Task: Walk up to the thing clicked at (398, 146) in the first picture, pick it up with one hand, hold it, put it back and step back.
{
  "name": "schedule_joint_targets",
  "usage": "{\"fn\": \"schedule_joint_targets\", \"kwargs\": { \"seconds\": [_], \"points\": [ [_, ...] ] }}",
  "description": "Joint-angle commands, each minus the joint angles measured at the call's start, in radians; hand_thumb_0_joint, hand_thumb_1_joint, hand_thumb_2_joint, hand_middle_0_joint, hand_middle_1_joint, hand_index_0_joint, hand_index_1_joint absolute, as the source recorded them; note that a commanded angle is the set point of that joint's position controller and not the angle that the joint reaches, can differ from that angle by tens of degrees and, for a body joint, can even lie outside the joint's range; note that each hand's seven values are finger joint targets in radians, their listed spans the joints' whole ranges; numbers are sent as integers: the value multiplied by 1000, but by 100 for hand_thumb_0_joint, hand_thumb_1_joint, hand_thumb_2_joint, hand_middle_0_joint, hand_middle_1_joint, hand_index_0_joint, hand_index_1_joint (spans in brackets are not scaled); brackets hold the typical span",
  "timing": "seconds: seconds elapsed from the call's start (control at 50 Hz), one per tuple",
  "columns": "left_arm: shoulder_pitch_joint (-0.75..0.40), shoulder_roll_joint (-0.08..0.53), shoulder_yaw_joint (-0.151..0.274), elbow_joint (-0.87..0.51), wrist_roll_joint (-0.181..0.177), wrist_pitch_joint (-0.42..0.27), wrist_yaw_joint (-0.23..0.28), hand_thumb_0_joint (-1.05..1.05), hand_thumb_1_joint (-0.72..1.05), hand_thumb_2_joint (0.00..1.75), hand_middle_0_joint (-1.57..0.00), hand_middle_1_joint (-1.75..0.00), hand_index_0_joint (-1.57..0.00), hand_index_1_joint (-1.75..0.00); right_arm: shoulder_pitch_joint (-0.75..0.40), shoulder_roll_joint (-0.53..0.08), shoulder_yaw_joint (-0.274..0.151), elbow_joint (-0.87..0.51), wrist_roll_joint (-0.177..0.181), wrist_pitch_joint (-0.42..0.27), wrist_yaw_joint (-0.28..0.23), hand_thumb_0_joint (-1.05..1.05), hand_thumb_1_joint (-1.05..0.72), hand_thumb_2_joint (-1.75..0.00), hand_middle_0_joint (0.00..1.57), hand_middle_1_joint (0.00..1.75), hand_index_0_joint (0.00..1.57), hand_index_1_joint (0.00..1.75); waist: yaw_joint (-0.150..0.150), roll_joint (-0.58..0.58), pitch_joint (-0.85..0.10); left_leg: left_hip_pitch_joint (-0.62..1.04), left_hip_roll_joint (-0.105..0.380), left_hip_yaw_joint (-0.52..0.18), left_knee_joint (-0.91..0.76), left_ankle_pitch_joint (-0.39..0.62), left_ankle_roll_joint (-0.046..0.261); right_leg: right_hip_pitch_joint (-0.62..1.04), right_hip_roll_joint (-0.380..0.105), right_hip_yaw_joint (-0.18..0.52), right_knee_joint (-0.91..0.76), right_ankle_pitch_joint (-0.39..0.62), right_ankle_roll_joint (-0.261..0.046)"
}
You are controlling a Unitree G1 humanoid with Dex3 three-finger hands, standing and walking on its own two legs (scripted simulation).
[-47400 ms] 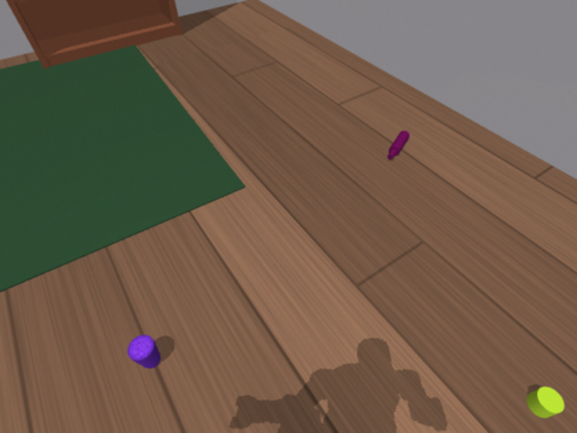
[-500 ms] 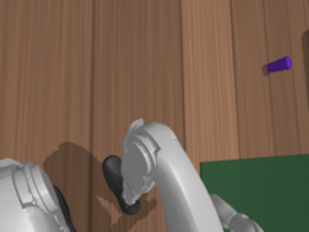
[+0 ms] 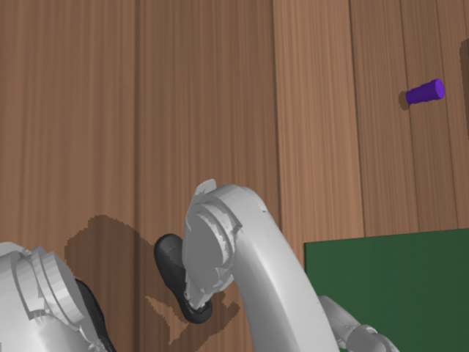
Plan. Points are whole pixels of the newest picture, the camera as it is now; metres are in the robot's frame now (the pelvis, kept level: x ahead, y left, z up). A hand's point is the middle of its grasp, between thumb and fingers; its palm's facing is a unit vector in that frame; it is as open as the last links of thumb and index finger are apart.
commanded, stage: close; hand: left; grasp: from above
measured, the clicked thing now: out of the picture +0.45 +0.36 -0.29
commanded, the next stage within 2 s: settle in 0.58 s
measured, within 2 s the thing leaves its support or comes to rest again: leaves its support in 1.00 s
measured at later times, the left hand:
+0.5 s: hand out of the picture +0.43 +0.38 -0.26, palm faces -0.45 -0.18 -0.88, open 8.6 cm
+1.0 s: hand out of the picture +0.43 +0.39 -0.25, palm faces -0.43 -0.18 -0.88, open 8.4 cm
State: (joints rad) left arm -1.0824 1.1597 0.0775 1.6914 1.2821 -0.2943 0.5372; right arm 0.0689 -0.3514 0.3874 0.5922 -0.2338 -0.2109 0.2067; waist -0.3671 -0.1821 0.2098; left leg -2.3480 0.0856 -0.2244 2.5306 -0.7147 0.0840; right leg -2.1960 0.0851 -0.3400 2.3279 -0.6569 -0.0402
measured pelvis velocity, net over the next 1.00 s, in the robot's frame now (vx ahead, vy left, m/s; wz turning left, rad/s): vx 0.00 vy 0.00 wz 0.00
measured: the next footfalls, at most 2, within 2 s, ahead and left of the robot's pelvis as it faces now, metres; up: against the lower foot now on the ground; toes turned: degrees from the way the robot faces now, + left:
none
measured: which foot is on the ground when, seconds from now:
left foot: down 0.00-1.00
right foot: down 0.00-1.00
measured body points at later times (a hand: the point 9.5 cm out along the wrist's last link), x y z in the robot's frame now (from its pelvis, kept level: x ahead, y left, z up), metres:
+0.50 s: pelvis +0.00 +0.00 +0.00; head +0.28 +0.16 +0.31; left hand +0.45 +0.39 -0.21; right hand +0.09 -0.24 -0.05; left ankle +0.07 +0.11 -0.28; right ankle +0.11 -0.08 -0.28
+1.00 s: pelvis +0.00 +0.00 +0.00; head +0.28 +0.16 +0.31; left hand +0.45 +0.39 -0.20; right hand +0.09 -0.24 -0.05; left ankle +0.07 +0.11 -0.28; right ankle +0.11 -0.08 -0.28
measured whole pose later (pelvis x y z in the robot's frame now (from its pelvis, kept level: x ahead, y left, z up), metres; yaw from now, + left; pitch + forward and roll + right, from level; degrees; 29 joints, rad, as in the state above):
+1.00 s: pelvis +0.00 +0.00 +0.00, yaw +0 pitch +28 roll -17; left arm -1.03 1.13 0.14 1.59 1.28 -0.27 0.49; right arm 0.09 -0.35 0.34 0.60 -0.23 -0.21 0.21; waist -0.35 -0.17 0.18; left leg -2.35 0.08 -0.22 2.53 -0.72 0.08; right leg -2.20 0.08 -0.33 2.33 -0.66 -0.04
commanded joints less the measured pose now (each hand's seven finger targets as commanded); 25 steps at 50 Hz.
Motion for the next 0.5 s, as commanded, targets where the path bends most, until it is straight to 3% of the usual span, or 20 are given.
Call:
{"fn": "schedule_joint_targets", "kwargs": {
  "seconds": [0.0, 0.02, 0.06, 0.1, 0.18, 0.2, 0.24, 0.3, 0.34, 0.38, 0.4, 0.48],
  "points": [
    [-218, 255, 21, -110, -18, 0, 52, 0, 23, 50, -59, -69, -64, -64, 182, -340, -96, 7, 5, -2, -12, 0, -90, -90, 20, 30, 20, 30, -43, 595, -640, 504, 18, -15, -255, 235, -64, 324, 48, 54, -190, 258, 16],
    [-200, 259, 34, -99, -23, 3, 52, 0, 23, 48, -60, -67, -64, -63, 179, -333, -94, 13, 5, -1, -11, 0, -90, -90, 20, 30, 20, 30, -37, 591, -648, 514, 23, -21, -259, 241, -67, 335, 50, 51, -192, 260, 17],
    [-199, 238, 18, -89, -22, 7, 46, 0, 27, 47, -63, -66, -67, -61, 182, -329, -90, 14, 4, -5, -11, 0, -90, -90, 20, 30, 20, 30, -47, 573, -628, 500, 22, -20, -256, 232, -64, 319, 50, 52, -191, 253, 17],
    [-231, 288, 44, -146, -24, 2, 49, 0, 31, 46, -66, -64, -70, -59, 183, -333, -96, 14, 5, -4, -14, 0, -90, -90, 20, 30, 20, 30, -31, 620, -679, 536, 23, -19, -258, 256, -69, 341, 49, 55, -193, 270, 16],
    [-185, 221, 18, -88, -36, 8, 39, 0, 39, 46, -72, -63, -76, -59, 175, -331, -103, 24, 7, -4, -10, 0, -90, -90, 20, 30, 20, 30, -39, 602, -630, 522, 24, -26, -261, 252, -73, 308, 51, 43, -188, 257, 16],
    [-196, 217, 6, -100, -24, 8, 34, 0, 42, 47, -74, -63, -78, -59, 187, -327, -98, 22, 4, -5, -9, 0, -90, -90, 20, 30, 20, 30, -49, 603, -628, 530, 24, -24, -256, 257, -70, 306, 50, 46, -188, 263, 17],
    [-209, 260, 28, -134, -26, 7, 32, 0, 47, 50, -79, -64, -83, -60, 188, -333, -104, 21, 8, -3, -10, 0, -90, -90, 20, 30, 20, 30, -30, 631, -659, 555, 23, -29, -265, 268, -75, 307, 44, 47, -184, 260, 14],
    [-162, 211, 10, -93, -36, 8, 24, 0, 51, 49, -84, -60, -87, -57, 174, -327, -103, 30, 9, -1, -3, 0, -90, -90, 20, 30, 20, 30, -36, 613, -629, 558, 29, -39, -261, 298, -78, 285, 46, 40, -177, 269, 16],
    [-212, 229, 17, -144, -37, 2, 30, 0, 57, 50, -87, -61, -91, -57, 186, -331, -103, 25, 9, -1, -4, 0, -90, -90, 20, 30, 20, 30, -38, 619, -655, 555, 25, -35, -262, 299, -76, 311, 45, 43, -182, 281, 16],
    [-187, 238, 22, -136, -34, 7, 28, 0, 59, 51, -90, -59, -93, -56, 176, -335, -113, 25, 11, 2, -5, 0, -90, -90, 20, 30, 20, 30, -21, 629, -670, 564, 25, -28, -260, 298, -75, 308, 48, 44, -183, 277, 15],
    [-187, 244, 29, -129, -32, 8, 26, 0, 61, 49, -91, -57, -95, -54, 188, -328, -106, 25, 9, 3, -2, 0, -90, -90, 20, 30, 20, 30, -27, 637, -664, 575, 26, -31, -263, 310, -76, 310, 46, 45, -180, 279, 14],
    [-169, 212, 17, -103, -40, 6, 26, 0, 64, 49, -94, -57, -97, -53, 174, -329, -107, 24, 10, 4, -2, 0, -90, -90, 20, 30, 20, 30, -30, 609, -644, 556, 24, -36, -269, 282, -76, 295, 49, 38, -182, 261, 15]
  ]
}}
